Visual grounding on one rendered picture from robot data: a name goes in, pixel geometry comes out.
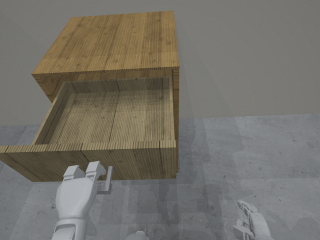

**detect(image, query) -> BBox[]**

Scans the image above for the drawer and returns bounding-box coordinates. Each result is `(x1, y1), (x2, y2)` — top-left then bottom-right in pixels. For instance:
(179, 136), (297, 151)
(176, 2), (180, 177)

(0, 76), (176, 182)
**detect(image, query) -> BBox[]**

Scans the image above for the handle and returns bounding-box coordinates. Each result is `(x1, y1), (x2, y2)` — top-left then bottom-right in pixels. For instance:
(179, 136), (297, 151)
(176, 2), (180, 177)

(96, 166), (113, 195)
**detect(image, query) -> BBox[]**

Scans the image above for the robot right hand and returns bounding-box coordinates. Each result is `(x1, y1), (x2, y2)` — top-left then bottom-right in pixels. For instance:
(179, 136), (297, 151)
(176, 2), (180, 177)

(233, 200), (272, 240)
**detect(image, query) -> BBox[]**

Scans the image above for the cabinet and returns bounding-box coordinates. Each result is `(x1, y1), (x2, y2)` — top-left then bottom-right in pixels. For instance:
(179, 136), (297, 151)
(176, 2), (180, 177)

(32, 10), (180, 173)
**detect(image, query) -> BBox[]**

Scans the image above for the robot left hand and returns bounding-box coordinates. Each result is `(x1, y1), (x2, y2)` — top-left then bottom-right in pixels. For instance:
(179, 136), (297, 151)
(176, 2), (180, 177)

(55, 161), (106, 236)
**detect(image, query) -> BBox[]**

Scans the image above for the left robot forearm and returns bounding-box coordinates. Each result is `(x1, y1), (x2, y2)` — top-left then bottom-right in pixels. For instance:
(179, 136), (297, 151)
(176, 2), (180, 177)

(51, 217), (88, 240)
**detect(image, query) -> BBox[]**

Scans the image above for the left robot shin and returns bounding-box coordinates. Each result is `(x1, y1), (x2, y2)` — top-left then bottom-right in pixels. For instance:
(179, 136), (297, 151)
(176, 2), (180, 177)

(136, 231), (146, 236)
